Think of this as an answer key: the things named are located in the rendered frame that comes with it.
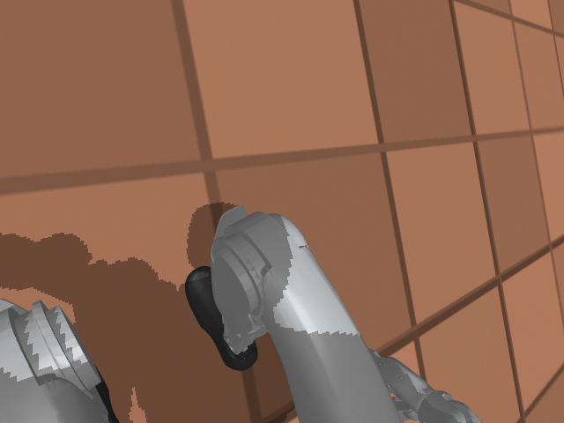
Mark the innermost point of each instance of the right robot arm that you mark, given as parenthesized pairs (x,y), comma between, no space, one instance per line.
(441,407)

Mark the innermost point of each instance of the left robot foot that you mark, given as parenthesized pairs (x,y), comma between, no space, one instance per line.
(102,389)

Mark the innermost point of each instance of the right robot foot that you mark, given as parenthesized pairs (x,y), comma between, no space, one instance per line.
(198,289)

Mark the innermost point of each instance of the right robot hand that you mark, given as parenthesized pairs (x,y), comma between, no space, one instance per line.
(406,385)

